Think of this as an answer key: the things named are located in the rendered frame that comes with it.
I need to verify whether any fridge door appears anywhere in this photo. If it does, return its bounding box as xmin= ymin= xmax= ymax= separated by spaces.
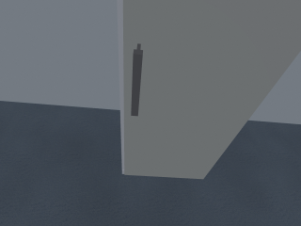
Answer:
xmin=122 ymin=0 xmax=301 ymax=180

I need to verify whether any handle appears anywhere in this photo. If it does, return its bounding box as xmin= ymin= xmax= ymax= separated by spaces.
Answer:
xmin=131 ymin=43 xmax=143 ymax=116

